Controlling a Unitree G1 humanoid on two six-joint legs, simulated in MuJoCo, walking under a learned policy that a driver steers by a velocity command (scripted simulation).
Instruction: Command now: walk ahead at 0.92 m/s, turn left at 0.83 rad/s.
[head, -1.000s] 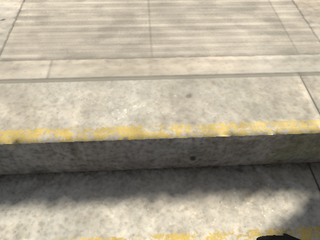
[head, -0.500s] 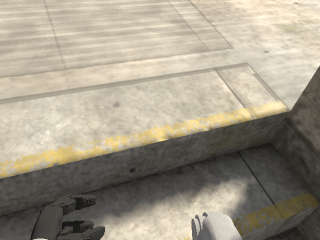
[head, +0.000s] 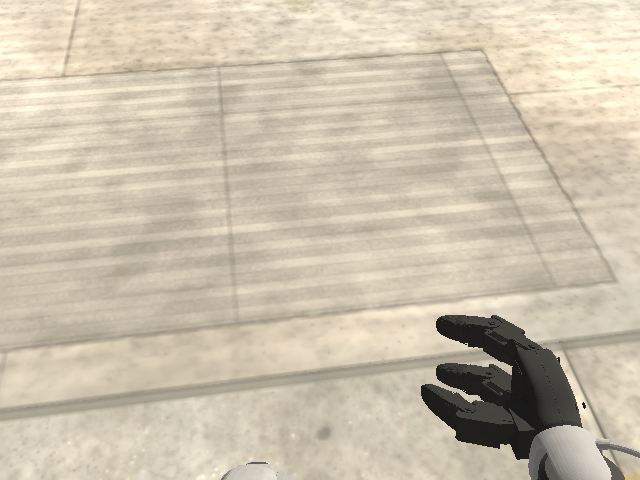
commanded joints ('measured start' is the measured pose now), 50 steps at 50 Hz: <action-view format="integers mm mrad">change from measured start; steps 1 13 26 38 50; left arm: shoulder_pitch -374 -801 -120 -65 -302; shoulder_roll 432 -67 -59 272 97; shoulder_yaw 119 -76 35 122 77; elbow -321 -903 -213 -254 -469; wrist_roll -42 127 96 81 38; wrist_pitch -70 37 -36 -11 55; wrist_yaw -9 -6 -33 -24 -54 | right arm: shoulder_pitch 670 554 296 541 203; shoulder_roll -271 -197 11 -327 -258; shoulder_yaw -103 -109 -51 -148 -121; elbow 141 391 12 116 139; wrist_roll -1 -25 -59 -87 -28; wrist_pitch -2 -110 -41 -93 -97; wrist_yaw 9 18 48 19 -36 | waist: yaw -347 68 -23 -184 107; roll -115 12 29 -109 114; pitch -392 239 154 -208 91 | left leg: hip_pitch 1092 446 -14 1361 887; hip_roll -81 83 22 133 311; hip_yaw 53 -472 -316 -142 -15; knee -545 -1724 353 -1095 -1373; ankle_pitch -14 50 -36 134 773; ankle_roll -35 115 -17 -109 -81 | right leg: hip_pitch -280 -1078 -401 -327 -755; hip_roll -193 -30 -177 -51 -43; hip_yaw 92 210 603 332 265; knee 574 1455 92 598 636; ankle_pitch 1898 -584 -472 397 -140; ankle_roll -70 -38 -93 -62 69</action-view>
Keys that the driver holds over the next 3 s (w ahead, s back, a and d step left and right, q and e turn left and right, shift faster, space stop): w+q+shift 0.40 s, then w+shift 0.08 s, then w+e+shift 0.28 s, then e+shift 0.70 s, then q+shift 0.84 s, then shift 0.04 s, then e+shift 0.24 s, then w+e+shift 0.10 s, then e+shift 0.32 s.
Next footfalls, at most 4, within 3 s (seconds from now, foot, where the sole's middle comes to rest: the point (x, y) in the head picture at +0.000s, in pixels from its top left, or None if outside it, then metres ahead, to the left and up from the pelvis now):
0.04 left None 0.14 0.04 -0.62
0.36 right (369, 395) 0.52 -0.08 -0.44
0.76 left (156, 266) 0.79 0.30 -0.44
1.16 right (225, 139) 1.16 0.20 -0.44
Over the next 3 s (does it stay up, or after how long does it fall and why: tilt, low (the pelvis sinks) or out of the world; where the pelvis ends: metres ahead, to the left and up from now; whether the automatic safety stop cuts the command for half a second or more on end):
stays up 1.14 0.30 0.31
